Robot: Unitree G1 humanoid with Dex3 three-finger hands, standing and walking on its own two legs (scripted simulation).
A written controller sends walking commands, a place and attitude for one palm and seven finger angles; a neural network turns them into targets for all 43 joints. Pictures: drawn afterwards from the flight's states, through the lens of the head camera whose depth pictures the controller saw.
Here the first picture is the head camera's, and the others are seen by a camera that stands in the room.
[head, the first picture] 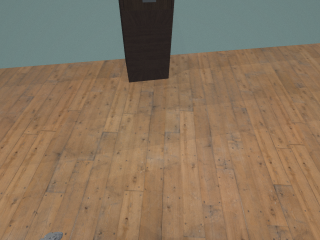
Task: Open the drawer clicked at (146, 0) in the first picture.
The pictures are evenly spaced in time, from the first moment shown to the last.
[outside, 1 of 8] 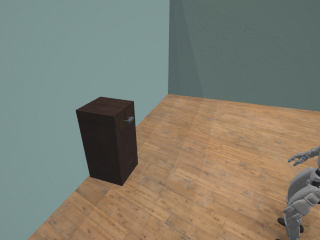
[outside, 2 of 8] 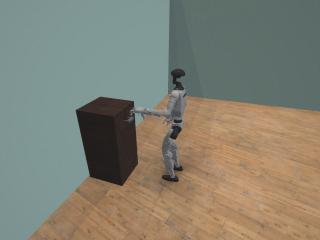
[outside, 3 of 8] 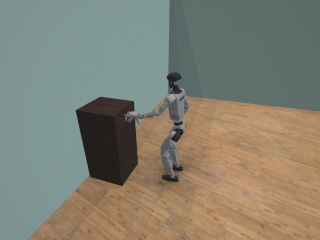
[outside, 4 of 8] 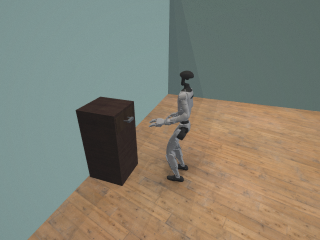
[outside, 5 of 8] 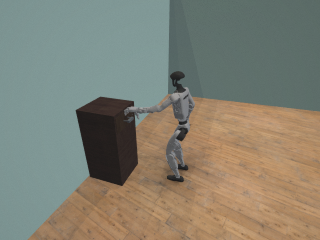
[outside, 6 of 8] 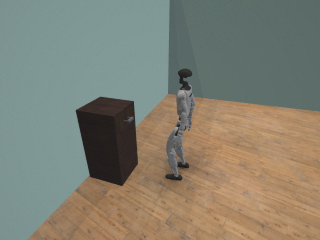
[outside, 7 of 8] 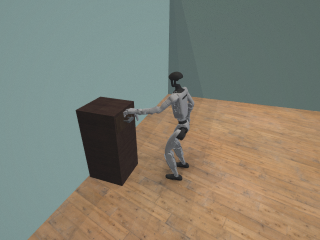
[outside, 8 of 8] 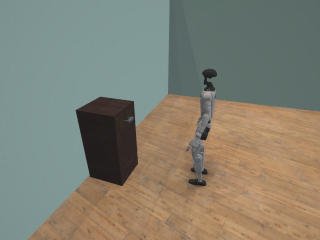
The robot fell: no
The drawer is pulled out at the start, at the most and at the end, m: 0.00 0.00 0.00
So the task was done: no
